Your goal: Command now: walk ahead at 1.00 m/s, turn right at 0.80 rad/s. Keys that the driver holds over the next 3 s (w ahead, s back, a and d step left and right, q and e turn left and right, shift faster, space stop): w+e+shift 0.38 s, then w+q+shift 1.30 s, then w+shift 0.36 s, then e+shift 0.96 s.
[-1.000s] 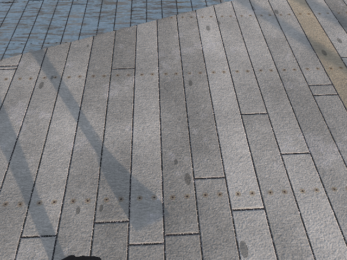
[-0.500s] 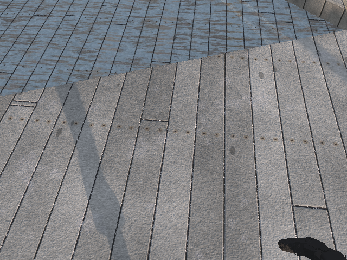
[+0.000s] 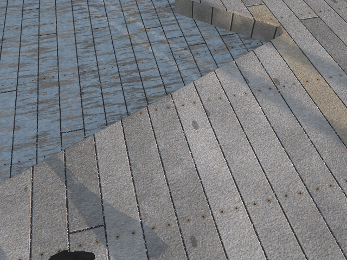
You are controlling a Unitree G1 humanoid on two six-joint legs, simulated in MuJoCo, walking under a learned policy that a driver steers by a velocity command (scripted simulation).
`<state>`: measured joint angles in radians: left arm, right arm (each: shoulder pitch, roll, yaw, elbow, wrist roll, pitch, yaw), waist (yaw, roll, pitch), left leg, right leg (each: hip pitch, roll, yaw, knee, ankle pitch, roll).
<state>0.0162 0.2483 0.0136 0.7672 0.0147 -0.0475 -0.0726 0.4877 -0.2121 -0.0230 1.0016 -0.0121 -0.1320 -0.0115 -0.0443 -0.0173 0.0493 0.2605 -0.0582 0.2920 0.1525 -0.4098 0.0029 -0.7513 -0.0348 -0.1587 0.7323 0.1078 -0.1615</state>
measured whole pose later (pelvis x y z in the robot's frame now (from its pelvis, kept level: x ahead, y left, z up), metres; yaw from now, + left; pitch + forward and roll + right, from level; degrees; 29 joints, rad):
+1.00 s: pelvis +0.90 -0.19 +0.01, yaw -6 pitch +3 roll +0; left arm 0.06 0.25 -0.01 0.62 0.06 -0.10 0.01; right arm 0.45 -0.31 -0.08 0.82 0.01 -0.04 0.02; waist -0.09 0.03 -0.02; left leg -0.27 -0.06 -0.11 1.12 -0.40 0.09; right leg -0.43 -0.03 -0.01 0.61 -0.26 0.02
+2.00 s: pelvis +1.76 -0.09 -0.14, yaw +42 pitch +2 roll -3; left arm 0.64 0.23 0.05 1.05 0.02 -0.09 0.00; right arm -0.01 -0.30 -0.01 0.67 -0.05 -0.04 0.05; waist 0.10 0.08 0.00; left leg -0.71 -0.02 -0.08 0.95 -0.15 0.07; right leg -0.02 0.07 0.01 0.39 -0.40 -0.03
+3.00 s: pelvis +2.11 +0.20 -0.13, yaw -1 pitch +2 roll +1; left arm 0.16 0.34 0.11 0.54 -0.02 0.07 0.04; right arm 0.05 -0.30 -0.08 0.77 0.01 -0.02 -0.01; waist 0.02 -0.01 0.07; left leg -0.43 -0.07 -0.19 0.63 -0.28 -0.06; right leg -0.38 0.20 0.33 0.50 -0.12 -0.03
